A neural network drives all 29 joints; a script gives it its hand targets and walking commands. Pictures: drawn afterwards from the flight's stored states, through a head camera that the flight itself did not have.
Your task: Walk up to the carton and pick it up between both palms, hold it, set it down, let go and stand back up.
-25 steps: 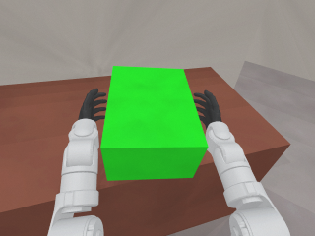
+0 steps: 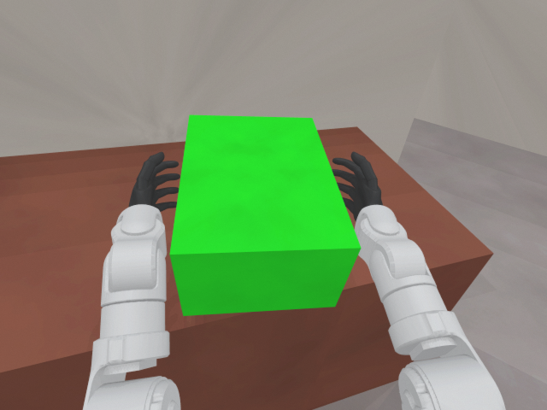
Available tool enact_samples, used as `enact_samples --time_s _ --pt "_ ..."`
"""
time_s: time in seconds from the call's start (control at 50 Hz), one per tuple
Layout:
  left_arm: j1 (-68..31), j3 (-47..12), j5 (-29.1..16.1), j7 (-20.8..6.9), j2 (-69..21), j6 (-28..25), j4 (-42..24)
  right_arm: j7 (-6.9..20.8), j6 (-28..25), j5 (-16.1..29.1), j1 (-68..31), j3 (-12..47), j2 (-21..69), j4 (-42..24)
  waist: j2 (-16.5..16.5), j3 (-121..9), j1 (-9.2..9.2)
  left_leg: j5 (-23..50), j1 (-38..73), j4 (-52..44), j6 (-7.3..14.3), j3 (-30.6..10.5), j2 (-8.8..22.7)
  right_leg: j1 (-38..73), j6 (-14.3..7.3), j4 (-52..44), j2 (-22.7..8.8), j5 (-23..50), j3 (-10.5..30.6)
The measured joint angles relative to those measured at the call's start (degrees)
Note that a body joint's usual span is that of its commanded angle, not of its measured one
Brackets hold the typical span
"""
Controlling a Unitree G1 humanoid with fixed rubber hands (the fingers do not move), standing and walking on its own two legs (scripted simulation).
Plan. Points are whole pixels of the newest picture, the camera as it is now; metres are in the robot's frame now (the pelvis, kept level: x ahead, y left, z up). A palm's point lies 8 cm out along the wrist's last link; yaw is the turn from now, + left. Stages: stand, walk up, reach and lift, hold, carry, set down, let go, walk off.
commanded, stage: hold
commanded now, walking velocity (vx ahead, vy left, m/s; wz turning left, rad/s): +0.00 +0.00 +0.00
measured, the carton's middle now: (256, 203) +0.41 +0.01 +0.14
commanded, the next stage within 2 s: none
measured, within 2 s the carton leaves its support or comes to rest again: neither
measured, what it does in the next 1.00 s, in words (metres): stands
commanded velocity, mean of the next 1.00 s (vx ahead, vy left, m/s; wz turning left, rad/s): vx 0.00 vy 0.00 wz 0.00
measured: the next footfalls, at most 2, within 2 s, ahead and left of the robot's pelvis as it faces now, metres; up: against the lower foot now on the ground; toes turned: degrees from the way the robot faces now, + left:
none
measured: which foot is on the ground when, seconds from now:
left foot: down 0.00-1.00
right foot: down 0.00-1.00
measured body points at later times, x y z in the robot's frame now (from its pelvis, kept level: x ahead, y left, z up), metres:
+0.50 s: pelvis +0.00 +0.00 +0.00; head -0.04 +0.03 +0.45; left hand +0.37 +0.17 +0.18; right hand +0.38 -0.15 +0.18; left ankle +0.07 +0.11 -0.75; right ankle -0.02 -0.11 -0.75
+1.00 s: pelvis +0.00 +0.00 +0.00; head -0.04 +0.03 +0.45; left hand +0.37 +0.17 +0.18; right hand +0.37 -0.15 +0.18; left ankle +0.07 +0.11 -0.75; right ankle -0.02 -0.11 -0.75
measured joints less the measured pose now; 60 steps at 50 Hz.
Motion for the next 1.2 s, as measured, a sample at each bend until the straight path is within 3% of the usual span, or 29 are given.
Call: enact_samples --time_s 0.3,0.68,1.2 --pt "-3.0 0.3 0.2 0.6 0.1 0.2 2.0 1.3 -0.5 -1.9 -2.2 -2.1 0.1 2.0 0.6 -0.3 0.67 0.9 -1.4 -0.7 0.2 0.8 0.3 -2.1 0.1 0.1 0.2 0.7 0.8" --pt "0.7 -0.5 -0.1 0.2 -0.2 0.6 -2.3 0.2 0.1 0.3 0.5 0.2 -0.2 -1.9 0.7 0.4 -0.16 -0.3 -0.4 0.4 -0.1 0.1 0.1 -0.1 0.0 -0.4 0.1 0.1 0.1" --pt "-0.3 0.1 0.0 -0.4 0.0 0.5 -1.2 0.1 0.1 -0.5 -0.2 -0.3 0.1 -1.2 0.5 0.3 0.11 0.1 -0.4 -0.1 -0.1 0.1 0.2 -0.4 -0.1 -0.2 0.2 0.2 0.2"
